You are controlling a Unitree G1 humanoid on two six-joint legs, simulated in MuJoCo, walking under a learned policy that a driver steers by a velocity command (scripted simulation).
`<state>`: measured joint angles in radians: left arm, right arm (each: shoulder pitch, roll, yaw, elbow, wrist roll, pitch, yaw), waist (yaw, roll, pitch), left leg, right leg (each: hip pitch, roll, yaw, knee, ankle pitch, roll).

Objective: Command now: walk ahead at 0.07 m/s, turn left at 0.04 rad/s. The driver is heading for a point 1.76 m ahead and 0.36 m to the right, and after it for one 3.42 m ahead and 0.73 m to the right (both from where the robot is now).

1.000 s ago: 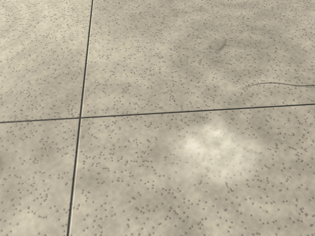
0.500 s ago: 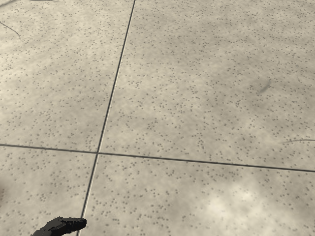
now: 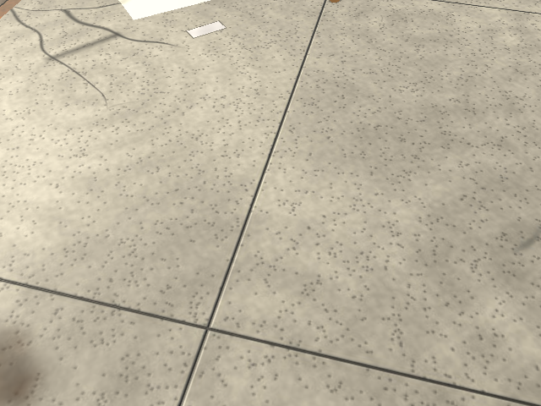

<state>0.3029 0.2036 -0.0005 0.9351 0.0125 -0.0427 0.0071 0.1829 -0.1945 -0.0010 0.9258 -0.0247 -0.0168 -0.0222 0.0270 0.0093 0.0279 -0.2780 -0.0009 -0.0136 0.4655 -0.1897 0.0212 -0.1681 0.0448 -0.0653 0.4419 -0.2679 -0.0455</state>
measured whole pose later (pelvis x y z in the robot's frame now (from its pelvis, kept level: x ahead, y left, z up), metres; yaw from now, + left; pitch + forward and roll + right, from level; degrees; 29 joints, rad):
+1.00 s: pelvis +0.02 +0.02 +0.01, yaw -1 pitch -1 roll +0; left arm 0.35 0.14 -0.02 1.15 0.01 0.00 0.05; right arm 0.28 -0.14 0.01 1.16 0.00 -0.01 -0.04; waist 0.00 -0.01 0.02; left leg -0.19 -0.06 0.02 0.38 -0.16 0.05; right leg -0.10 -0.01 -0.03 0.40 -0.27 0.00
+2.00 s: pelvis +0.03 +0.00 +0.01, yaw -1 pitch -1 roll +0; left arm 0.37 0.10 -0.01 1.15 0.01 -0.02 0.05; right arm 0.32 -0.11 0.01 1.17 0.00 -0.01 -0.04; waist 0.00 0.00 0.03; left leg -0.19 -0.03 0.00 0.40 -0.19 0.03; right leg -0.09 0.01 -0.03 0.39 -0.28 -0.03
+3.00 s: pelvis +0.34 +0.04 -0.02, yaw -1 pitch +1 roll +0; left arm 0.00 0.16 0.04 0.91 0.02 -0.07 -0.02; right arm 0.54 -0.13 -0.01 1.13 -0.02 -0.11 -0.02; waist -0.04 0.00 0.07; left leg 0.17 -0.04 0.07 0.33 -0.46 0.06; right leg -0.49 0.03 -0.14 0.54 -0.11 -0.14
